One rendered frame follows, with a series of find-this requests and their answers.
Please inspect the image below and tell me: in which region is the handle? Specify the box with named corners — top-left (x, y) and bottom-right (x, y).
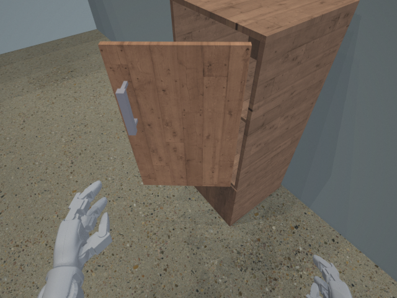
top-left (115, 81), bottom-right (138, 135)

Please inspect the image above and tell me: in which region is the robot left forearm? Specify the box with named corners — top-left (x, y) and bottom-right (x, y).
top-left (37, 265), bottom-right (84, 298)

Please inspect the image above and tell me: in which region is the robot left hand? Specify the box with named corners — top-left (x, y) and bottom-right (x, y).
top-left (53, 180), bottom-right (112, 271)

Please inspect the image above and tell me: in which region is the robot right hand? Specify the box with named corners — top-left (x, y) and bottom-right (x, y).
top-left (306, 255), bottom-right (352, 298)

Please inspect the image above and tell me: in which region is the cupboard door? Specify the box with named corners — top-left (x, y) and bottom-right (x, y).
top-left (98, 42), bottom-right (252, 187)

